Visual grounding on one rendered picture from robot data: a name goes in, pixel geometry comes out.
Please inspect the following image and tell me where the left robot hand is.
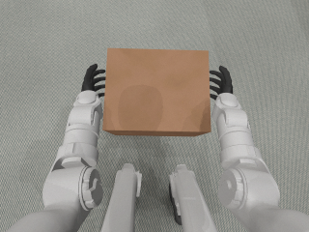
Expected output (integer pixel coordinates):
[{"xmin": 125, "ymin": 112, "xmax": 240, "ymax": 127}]
[{"xmin": 81, "ymin": 64, "xmax": 106, "ymax": 98}]

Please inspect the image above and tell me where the right robot hand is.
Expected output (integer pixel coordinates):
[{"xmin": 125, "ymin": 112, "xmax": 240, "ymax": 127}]
[{"xmin": 210, "ymin": 66, "xmax": 234, "ymax": 100}]

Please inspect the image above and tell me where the robot left forearm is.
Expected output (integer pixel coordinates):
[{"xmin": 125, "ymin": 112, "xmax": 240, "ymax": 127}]
[{"xmin": 42, "ymin": 90, "xmax": 103, "ymax": 205}]

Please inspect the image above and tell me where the robot right upper arm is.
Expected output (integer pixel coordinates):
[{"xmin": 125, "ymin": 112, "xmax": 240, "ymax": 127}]
[{"xmin": 217, "ymin": 166, "xmax": 309, "ymax": 232}]

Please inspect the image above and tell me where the robot right forearm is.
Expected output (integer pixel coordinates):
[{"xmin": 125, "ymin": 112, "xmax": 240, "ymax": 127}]
[{"xmin": 211, "ymin": 93, "xmax": 280, "ymax": 201}]

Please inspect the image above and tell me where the robot left upper arm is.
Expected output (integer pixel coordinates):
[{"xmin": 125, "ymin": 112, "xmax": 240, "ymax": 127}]
[{"xmin": 6, "ymin": 165, "xmax": 103, "ymax": 232}]

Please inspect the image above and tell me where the left robot thigh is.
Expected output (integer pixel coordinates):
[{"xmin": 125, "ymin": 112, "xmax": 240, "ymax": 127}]
[{"xmin": 100, "ymin": 168, "xmax": 142, "ymax": 232}]

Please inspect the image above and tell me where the carton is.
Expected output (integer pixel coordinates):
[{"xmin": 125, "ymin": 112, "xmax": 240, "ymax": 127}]
[{"xmin": 102, "ymin": 47, "xmax": 211, "ymax": 137}]

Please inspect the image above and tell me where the robot right shin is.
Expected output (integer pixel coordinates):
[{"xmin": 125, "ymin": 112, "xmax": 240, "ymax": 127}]
[{"xmin": 174, "ymin": 164, "xmax": 196, "ymax": 216}]

